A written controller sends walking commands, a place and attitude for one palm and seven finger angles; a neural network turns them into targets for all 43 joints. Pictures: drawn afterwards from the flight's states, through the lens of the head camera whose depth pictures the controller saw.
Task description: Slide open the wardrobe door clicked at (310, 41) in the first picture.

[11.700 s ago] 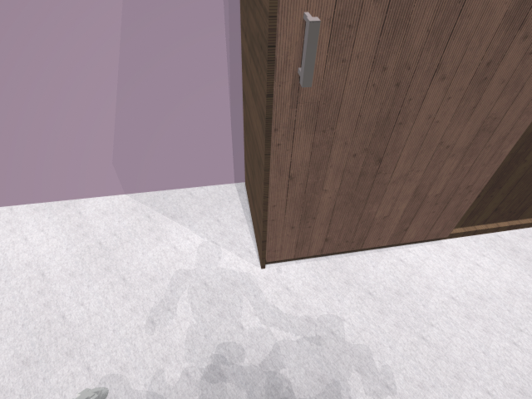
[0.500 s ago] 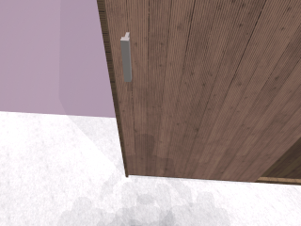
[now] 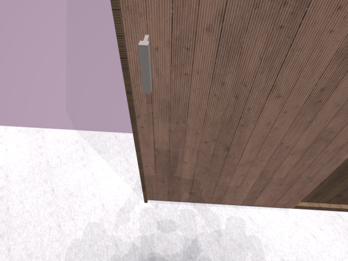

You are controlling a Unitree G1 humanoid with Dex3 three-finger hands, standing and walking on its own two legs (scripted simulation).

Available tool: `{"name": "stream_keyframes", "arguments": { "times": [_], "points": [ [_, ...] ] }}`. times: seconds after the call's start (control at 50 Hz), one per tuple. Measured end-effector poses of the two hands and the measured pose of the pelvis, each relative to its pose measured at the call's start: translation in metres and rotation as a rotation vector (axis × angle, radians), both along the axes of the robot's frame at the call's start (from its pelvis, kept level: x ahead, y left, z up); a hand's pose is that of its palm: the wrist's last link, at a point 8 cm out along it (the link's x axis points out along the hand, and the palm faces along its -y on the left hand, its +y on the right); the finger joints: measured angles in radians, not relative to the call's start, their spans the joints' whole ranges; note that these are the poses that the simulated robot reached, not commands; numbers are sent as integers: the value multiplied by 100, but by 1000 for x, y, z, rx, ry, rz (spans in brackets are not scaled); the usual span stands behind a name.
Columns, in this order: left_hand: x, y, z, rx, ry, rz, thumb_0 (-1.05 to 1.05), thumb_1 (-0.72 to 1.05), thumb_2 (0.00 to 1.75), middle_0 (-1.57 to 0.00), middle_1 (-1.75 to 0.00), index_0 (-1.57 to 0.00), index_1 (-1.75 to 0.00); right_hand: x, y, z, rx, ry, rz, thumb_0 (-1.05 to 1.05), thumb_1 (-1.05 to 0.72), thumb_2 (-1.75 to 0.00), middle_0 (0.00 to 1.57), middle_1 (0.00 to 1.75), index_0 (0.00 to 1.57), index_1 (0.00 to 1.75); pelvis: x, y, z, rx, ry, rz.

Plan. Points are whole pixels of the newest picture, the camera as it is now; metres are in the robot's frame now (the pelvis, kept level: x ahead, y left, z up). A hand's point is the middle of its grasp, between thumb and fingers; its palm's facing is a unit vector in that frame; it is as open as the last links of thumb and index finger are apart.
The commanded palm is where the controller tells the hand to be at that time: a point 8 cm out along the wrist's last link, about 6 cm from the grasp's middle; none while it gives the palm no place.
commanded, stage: look again from close up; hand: left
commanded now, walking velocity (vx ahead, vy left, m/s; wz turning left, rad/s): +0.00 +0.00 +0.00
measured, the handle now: (147, 64) +0.56 +0.11 +0.18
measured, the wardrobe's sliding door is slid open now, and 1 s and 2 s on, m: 0.00 0.00 0.00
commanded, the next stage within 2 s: none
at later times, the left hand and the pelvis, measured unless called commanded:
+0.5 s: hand out of the picture +0.06 +0.23 -0.16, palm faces -0.02 -0.96 -0.29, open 7.4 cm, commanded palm none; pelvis +0.01 +0.00 +0.00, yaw +0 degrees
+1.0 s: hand out of the picture +0.07 +0.23 -0.16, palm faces -0.03 -0.96 -0.29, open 7.4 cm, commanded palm none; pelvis +0.02 +0.00 +0.00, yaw +0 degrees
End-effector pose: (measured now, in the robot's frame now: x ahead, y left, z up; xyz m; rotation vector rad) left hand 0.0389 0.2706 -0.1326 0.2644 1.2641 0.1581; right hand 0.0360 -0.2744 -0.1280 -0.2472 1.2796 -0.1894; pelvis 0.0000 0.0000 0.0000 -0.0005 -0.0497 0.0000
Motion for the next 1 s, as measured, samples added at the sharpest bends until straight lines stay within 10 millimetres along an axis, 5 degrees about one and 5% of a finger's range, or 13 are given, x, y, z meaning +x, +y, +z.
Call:
{"name": "stream_keyframes", "arguments": {
  "times": [0.48, 1.0],
  "points": [
    [18, 2, 2, 2, -16, 0, 0, 90, 90, -20, -30, -20, -30, 27, 0, 3, -6, -32, 17, 1, -91, -90, 20, 29, 20, 30, 12, 1, 1, -1, 4, 2],
    [29, 2, 4, 9, -13, -6, 0, 90, 90, -20, -30, -20, -30, 33, -9, 6, -22, -22, 17, 1, -91, -90, 20, 29, 20, 30, 20, -3, 2, -2, 11, -1]
  ]
}}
